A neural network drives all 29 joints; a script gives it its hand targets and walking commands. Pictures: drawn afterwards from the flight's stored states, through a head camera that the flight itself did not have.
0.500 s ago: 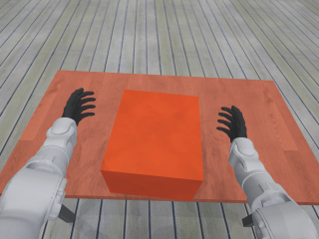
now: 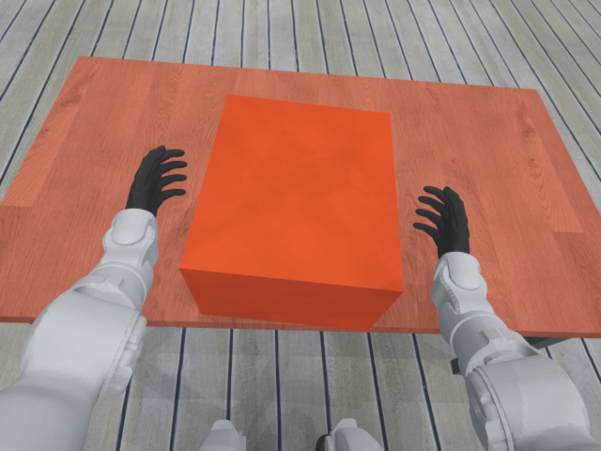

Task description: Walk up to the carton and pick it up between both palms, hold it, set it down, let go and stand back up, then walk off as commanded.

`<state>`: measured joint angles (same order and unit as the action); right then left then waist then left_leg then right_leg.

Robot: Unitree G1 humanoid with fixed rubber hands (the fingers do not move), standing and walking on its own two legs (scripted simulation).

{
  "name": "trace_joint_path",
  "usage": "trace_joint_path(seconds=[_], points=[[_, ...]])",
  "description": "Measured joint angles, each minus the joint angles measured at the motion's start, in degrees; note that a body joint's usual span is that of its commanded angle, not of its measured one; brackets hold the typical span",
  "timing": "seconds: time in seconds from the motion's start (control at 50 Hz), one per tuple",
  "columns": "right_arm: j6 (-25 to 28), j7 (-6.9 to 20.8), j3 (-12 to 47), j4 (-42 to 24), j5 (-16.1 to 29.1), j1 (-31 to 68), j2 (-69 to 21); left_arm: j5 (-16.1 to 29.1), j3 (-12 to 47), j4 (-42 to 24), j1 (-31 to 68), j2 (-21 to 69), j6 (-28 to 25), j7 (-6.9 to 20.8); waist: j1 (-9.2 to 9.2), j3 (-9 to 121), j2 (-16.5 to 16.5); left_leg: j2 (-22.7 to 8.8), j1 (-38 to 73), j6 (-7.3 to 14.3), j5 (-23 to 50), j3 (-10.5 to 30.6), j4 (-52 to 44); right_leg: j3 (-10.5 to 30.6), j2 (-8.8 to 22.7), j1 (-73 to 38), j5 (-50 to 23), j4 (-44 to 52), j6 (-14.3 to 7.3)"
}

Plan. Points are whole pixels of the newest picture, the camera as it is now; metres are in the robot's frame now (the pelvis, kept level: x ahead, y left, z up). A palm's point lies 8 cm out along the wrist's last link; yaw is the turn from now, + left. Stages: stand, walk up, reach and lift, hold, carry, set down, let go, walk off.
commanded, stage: reach and lift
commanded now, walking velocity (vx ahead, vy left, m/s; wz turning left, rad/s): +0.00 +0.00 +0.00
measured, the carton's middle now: (297, 212) +0.47 -0.01 -0.02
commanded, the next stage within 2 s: none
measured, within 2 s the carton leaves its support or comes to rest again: neither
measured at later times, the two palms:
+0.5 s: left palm (171, 205) +0.45 +0.17 +0.02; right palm (417, 233) +0.41 -0.18 +0.01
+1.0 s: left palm (171, 205) +0.45 +0.17 +0.02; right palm (419, 236) +0.40 -0.18 +0.02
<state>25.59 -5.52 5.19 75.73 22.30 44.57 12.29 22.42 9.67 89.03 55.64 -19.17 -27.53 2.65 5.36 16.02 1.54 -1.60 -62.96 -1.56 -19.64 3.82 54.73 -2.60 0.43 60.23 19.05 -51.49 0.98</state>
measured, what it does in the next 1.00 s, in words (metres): stands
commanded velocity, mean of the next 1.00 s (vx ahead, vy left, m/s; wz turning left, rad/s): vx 0.00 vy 0.00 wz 0.00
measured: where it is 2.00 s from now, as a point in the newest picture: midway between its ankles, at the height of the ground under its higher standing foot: outside the picture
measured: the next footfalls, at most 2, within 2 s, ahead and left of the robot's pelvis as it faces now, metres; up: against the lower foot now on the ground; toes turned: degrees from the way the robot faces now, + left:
none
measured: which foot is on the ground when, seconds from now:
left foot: down 0.00-1.00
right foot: down 0.00-1.00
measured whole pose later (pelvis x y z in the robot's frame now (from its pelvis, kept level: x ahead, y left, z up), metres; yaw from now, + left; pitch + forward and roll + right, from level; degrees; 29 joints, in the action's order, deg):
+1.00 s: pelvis +0.01 +0.01 +0.01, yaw +0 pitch +26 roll -4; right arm 26.7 -8.5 -8.2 77.8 9.3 46.2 5.1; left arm 10.7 1.1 86.1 54.1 -12.4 -27.0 -1.4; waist 4.3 14.4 1.4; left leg -1.7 -59.2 -1.4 -20.0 4.8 53.0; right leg -2.6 -0.3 55.7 18.3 -47.9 1.3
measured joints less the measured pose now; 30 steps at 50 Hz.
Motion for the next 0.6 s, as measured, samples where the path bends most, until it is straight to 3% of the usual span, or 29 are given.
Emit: trace_joint_path(seconds=[0.26,0.42,0.6], points=[[-3.9,0.2,1.4,-0.3,1.6,3.2,0.6,2.0,2.5,0.2,1.5,1.1,1.7,-0.9,-0.77,-0.3,-0.5,0.4,0.0,0.3,-1.9,-0.8,3.3,1.2,0.2,0.8,2.1,-4.2,0.3],[-2.5,-1.4,-1.3,0.2,-2.3,2.9,-4.2,-3.3,-1.8,-2.4,-0.4,3.9,1.8,-0.8,-0.82,-0.3,-0.1,0.3,0.5,-0.2,-2.3,0.6,3.1,0.0,-0.1,-0.4,2.4,-3.2,-0.1],[1.2,-3.7,-7.6,1.8,-8.3,2.4,-6.6,-9.6,-6.9,-5.8,-2.5,5.8,2.3,-2.7,-1.63,-1.3,1.1,-0.3,2.0,-0.5,-1.7,1.6,1.2,-0.7,-1.0,-2.8,1.0,0.3,-0.2]])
